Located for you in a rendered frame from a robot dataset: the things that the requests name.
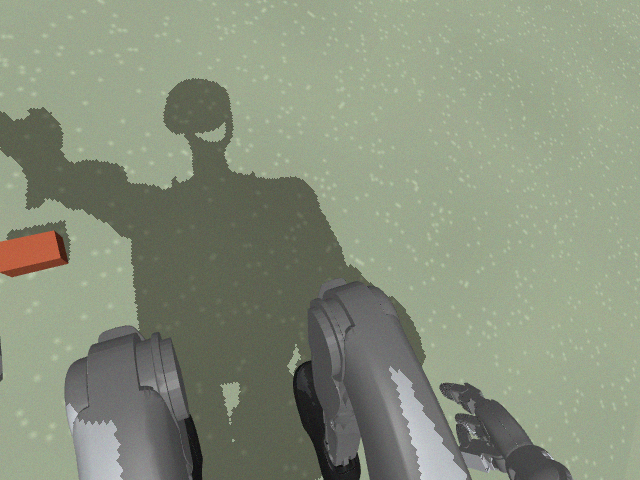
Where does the right robot foot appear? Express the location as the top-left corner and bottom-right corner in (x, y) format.
(293, 361), (361, 480)

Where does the right robot arm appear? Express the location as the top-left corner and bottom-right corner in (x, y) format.
(505, 445), (573, 480)

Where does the right robot hand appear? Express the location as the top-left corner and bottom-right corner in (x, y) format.
(439, 383), (534, 473)

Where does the small box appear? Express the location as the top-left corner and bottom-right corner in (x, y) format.
(0, 231), (69, 277)

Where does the left robot foot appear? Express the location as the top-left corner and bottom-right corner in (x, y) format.
(184, 413), (203, 480)

